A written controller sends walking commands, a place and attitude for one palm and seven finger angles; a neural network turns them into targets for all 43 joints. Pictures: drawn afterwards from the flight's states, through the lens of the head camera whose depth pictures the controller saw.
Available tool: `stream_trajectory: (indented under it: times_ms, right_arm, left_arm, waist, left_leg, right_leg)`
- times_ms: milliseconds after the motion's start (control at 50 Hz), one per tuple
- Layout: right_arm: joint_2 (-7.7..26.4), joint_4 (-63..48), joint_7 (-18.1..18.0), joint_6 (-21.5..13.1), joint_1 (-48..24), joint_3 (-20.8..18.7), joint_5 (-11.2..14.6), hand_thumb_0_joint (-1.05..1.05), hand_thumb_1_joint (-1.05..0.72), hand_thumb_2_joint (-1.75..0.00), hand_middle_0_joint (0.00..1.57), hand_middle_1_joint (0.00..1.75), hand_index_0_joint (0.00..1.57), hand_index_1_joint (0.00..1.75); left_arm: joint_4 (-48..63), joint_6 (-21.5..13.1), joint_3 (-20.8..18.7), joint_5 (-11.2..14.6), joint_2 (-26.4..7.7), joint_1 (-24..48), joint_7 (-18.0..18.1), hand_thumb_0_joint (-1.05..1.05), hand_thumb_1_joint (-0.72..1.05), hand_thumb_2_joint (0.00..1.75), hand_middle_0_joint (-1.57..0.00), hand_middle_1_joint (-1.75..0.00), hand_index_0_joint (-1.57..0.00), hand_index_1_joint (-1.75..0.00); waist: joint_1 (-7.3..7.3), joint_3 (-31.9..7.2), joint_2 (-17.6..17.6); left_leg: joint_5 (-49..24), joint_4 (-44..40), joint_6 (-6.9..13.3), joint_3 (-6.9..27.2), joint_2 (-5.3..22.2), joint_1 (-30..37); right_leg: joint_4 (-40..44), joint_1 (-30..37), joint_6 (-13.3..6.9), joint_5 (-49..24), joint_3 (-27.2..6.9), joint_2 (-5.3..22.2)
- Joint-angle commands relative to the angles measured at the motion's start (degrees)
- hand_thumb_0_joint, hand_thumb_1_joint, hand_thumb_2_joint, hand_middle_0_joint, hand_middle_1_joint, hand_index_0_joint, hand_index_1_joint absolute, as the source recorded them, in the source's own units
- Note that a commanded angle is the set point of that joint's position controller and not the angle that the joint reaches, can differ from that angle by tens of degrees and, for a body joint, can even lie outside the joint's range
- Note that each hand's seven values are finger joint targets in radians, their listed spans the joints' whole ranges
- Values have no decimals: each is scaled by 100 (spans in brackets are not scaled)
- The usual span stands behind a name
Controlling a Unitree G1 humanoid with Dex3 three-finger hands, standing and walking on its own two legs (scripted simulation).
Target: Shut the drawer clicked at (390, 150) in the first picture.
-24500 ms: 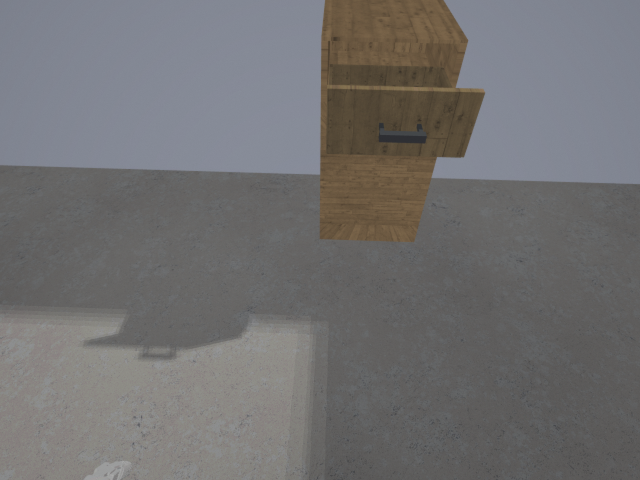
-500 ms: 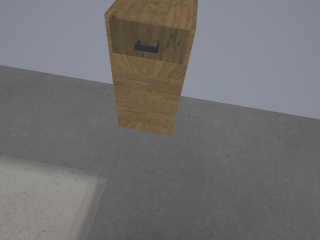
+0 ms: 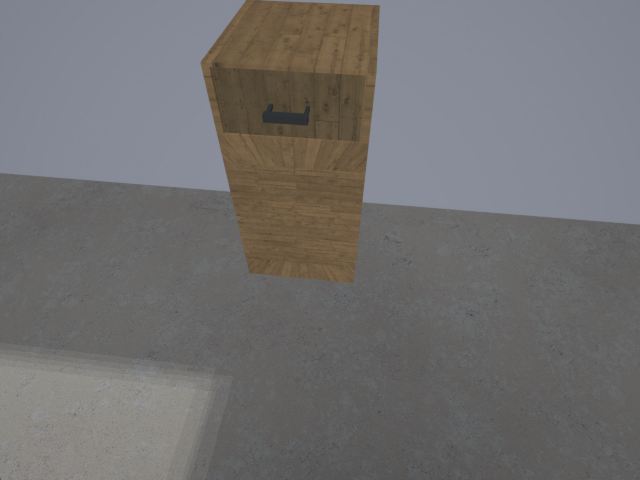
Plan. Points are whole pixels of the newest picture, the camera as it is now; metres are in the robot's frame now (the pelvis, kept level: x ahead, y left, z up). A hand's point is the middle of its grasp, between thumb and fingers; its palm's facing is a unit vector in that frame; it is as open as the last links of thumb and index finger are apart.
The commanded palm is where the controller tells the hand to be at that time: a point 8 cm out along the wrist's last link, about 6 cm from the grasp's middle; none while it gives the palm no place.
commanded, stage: let the arm hang, fingers relaxed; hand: left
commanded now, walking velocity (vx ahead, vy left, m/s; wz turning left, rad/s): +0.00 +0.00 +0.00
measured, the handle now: (287, 113) +0.92 +0.14 -0.03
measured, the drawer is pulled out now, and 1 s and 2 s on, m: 0.00 0.00 0.00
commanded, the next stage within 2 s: look to check the result in 0.24 s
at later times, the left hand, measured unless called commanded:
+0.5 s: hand out of the picture +0.01 +0.15 -0.18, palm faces +0.04 -0.98 -0.19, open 7.4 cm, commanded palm none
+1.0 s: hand out of the picture +0.04 +0.16 -0.17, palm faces +0.03 -0.97 -0.23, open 7.4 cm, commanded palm none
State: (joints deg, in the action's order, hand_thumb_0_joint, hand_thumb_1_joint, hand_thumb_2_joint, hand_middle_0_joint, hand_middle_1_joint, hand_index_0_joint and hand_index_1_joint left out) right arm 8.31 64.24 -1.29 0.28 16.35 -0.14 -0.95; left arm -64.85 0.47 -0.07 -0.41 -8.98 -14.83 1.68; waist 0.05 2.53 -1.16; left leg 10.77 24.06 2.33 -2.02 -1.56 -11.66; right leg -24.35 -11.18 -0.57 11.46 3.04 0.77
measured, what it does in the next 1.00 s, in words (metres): stands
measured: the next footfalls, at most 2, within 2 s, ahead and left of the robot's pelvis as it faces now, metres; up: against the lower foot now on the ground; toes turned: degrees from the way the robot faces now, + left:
none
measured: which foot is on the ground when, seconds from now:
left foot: down 0.00-1.00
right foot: down 0.00-1.00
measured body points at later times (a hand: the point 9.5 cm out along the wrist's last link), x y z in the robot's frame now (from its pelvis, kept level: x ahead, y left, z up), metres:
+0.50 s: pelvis +0.01 -0.02 +0.00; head +0.03 -0.02 +0.45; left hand +0.01 +0.20 -0.16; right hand -0.01 -0.23 -0.16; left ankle +0.03 +0.09 -0.74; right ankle +0.02 -0.11 -0.74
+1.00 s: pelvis +0.02 -0.02 +0.00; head +0.03 -0.03 +0.45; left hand +0.04 +0.22 -0.15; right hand +0.03 -0.26 -0.16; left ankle +0.03 +0.09 -0.74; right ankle +0.02 -0.11 -0.74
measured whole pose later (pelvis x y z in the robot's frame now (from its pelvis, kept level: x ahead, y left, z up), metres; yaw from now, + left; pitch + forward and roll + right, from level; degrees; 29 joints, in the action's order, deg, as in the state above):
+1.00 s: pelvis +0.02 -0.02 +0.00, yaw +0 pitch -2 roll +0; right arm 10.2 65.6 -1.8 -0.2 13.4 -0.7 -0.9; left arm -65.6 -0.5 -0.9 -0.2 -10.3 -12.2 1.6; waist -0.1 3.3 -1.0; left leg 11.7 22.5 0.2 -1.1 0.4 -9.0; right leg -21.6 -7.9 -2.5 12.0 3.8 -1.4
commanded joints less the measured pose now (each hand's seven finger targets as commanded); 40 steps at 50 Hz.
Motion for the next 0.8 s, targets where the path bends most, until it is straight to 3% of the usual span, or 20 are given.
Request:
stream_trajectory:
  times_ms: [0,120,180,420,580,780]
  right_arm:
    - [472,-72,-74,-54,413,-100,-5,0,-90,-90,20,30,20,30]
    - [377,-7,-90,-50,490,-103,-10,0,-90,-90,20,30,20,30]
    - [441,-20,-101,-76,496,-129,7,0,-90,-90,20,30,20,30]
    - [440,43,-120,-69,464,-137,5,0,-90,-90,20,30,20,30]
    - [572,7,-116,-63,325,-169,12,0,-90,-90,20,30,20,30]
    - [730,-10,-119,-84,126,-178,9,0,-90,-90,20,30,20,30]
  left_arm:
    - [89,-89,-140,-17,-592,-378,29,0,90,90,-20,-30,-20,-30]
    - [76,-96,-157,-7,-547,-329,36,0,90,90,-20,-30,-20,-30]
    - [94,-125,-173,-11,-587,-340,43,0,90,90,-20,-30,-20,-30]
    - [53,-142,-184,-3,-563,-288,50,0,90,90,-20,-30,-20,-30]
    - [45,-170,-197,-15,-661,-275,43,0,90,90,-20,-30,-20,-30]
    - [72,-189,-218,-14,-795,-130,32,0,90,90,-20,-30,-20,-30]
  waist:
    - [-2,256,118]
    - [-19,269,-31]
    - [-13,133,-3]
    - [-49,181,125]
    - [-52,165,184]
    - [-35,156,0]
  left_leg:
    - [195,-624,43,683,665,-226]
    - [124,-566,11,616,641,-210]
    - [-257,-480,17,600,672,-62]
    - [-269,-454,-7,570,681,43]
    - [-305,-406,-23,512,687,168]
    - [-502,-446,-43,538,728,194]
  right_leg:
    - [579,-130,-222,360,-494,499]
    - [641,-126,-242,385,-536,510]
    - [585,-44,-249,68,-522,504]
    - [689,-51,-267,118,-544,514]
    - [787,-97,-265,90,-594,533]
    - [795,49,-261,-228,-585,543]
